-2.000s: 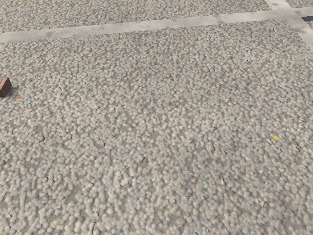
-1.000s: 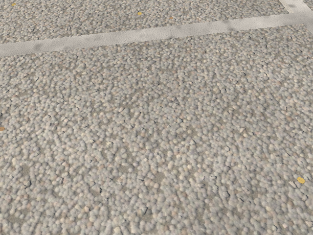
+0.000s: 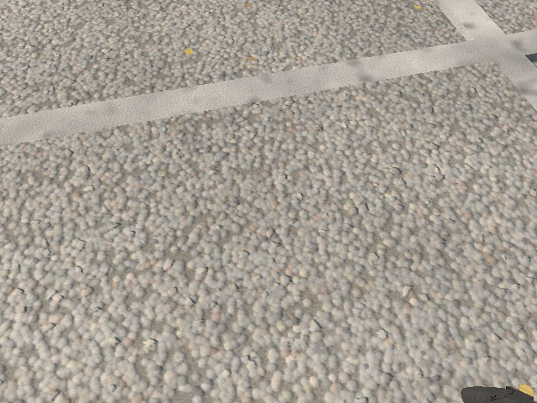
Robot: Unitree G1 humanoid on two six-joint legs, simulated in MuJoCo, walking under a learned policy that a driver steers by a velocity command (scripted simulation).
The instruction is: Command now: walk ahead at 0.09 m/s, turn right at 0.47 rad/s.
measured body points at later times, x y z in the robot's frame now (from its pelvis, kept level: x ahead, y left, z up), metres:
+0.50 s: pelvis +0.03 -0.04 +0.02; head +0.05 -0.08 +0.47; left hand +0.20 +0.22 -0.07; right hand +0.10 -0.36 -0.11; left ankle +0.09 +0.11 -0.64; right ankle +0.01 -0.12 -0.73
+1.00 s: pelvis +0.07 -0.01 +0.02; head +0.11 -0.02 +0.47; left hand +0.35 +0.16 -0.09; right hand +0.02 -0.32 -0.09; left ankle +0.13 +0.09 -0.73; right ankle -0.03 -0.12 -0.65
